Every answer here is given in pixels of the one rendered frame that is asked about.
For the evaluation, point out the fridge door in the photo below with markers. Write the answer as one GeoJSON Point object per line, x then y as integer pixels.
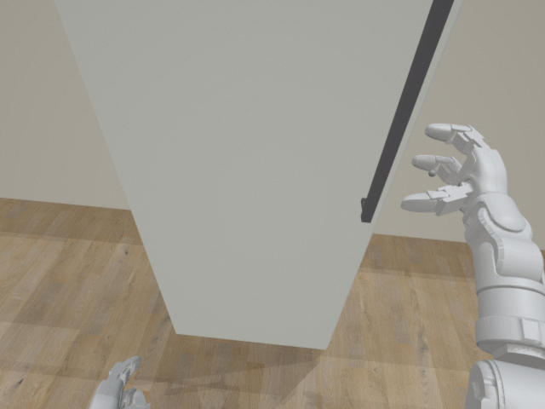
{"type": "Point", "coordinates": [245, 134]}

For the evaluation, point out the robot right upper arm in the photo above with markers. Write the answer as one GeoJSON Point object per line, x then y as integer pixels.
{"type": "Point", "coordinates": [495, 384]}

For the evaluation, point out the handle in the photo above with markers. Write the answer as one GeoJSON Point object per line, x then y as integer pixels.
{"type": "Point", "coordinates": [432, 31]}

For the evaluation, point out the robot right forearm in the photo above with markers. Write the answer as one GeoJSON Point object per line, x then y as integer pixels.
{"type": "Point", "coordinates": [509, 279]}

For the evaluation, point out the left robot hand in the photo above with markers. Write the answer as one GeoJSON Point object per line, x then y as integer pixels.
{"type": "Point", "coordinates": [110, 395]}

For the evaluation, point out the right robot hand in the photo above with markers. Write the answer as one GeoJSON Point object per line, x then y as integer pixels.
{"type": "Point", "coordinates": [482, 172]}

